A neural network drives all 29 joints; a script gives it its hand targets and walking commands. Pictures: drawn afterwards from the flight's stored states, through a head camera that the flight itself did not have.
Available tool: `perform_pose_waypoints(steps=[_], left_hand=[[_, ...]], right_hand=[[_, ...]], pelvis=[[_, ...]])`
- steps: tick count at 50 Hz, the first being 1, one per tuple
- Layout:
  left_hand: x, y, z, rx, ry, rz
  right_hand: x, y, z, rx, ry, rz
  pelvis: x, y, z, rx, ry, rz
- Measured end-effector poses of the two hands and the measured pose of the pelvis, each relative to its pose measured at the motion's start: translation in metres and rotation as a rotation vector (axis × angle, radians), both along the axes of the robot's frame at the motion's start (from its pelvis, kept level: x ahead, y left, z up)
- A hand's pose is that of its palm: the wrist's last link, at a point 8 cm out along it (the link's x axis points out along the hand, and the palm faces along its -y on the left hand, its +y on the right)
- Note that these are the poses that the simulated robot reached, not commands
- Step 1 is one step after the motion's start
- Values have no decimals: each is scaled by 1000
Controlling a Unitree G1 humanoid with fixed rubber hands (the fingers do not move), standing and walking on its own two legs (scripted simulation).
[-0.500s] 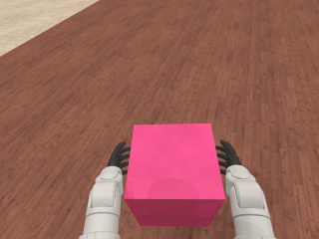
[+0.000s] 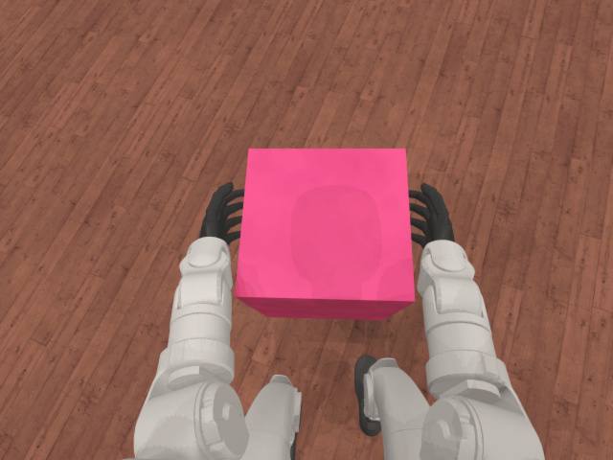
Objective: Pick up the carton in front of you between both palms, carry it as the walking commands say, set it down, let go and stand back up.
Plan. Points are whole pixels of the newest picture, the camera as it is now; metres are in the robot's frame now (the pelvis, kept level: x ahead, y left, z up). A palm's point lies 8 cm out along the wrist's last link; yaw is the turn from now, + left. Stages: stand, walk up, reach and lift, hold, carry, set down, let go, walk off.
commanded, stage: set down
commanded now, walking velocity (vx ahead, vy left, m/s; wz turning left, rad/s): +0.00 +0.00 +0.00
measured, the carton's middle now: (325, 246) +0.39 +0.01 -0.13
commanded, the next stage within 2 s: none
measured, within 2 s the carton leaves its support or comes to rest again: rests again in 1.90 s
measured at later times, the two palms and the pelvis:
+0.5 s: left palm (257, 231) +0.45 +0.13 -0.20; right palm (425, 241) +0.42 -0.17 -0.21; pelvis -0.01 +0.04 -0.12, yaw +1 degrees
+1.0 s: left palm (285, 234) +0.50 +0.10 -0.36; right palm (420, 246) +0.46 -0.20 -0.36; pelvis -0.04 +0.02 -0.24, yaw +4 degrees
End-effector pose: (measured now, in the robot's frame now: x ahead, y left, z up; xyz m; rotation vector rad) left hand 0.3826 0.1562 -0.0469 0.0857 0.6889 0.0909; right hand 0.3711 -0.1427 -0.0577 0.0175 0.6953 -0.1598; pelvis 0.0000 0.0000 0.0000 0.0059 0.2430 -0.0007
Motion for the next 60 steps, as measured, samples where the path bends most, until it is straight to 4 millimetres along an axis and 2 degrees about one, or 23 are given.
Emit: perform_pose_waypoints(steps=[4,7,19,30,44,60], left_hand=[[11,-4,-43,-16,-18,-11],[21,-7,-66,-31,-40,-15],[56,-18,-116,-86,-40,7],[76,-32,-187,-80,-14,-7],[104,-50,-275,-69,-9,-30],[133,-67,-372,-42,18,-83]], right_hand=[[2,-4,-45,1,-19,-27],[9,-6,-68,6,-43,-44],[40,-17,-114,10,-45,-69],[59,-31,-182,-5,-17,-68],[82,-48,-271,-5,-11,-83],[102,-65,-367,-27,20,-92]], pelvis=[[-4,6,-21,11,134,-3],[-6,12,-40,16,221,-2],[-7,32,-99,16,400,-4],[-14,35,-149,25,519,7],[-29,25,-217,40,582,23],[-44,21,-279,39,552,35]])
